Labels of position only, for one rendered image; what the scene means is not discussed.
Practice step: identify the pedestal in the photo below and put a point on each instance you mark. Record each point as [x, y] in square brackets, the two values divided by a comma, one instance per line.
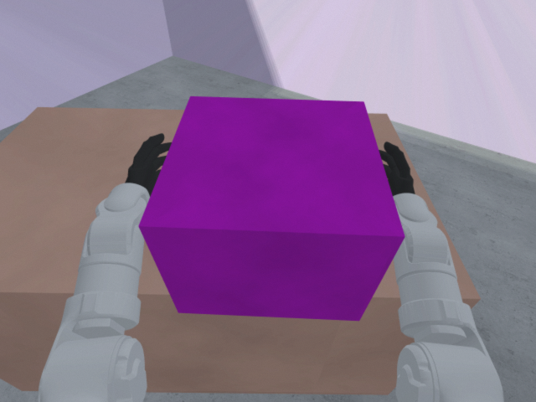
[57, 165]

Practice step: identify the robot left hand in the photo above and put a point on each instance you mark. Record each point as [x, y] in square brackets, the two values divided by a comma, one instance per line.
[144, 170]

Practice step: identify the robot right hand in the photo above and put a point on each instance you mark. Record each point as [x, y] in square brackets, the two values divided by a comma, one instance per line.
[397, 170]

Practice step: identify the robot right upper arm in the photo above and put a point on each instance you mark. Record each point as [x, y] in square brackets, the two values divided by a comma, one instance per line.
[433, 372]

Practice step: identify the carton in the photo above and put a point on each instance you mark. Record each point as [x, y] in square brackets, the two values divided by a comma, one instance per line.
[273, 208]

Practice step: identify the robot left forearm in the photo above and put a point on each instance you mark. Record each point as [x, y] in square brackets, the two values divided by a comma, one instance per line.
[105, 302]

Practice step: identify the robot left upper arm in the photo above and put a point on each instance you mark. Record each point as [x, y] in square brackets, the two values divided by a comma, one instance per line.
[109, 369]

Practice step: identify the robot right forearm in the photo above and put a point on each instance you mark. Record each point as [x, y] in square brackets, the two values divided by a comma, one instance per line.
[431, 309]

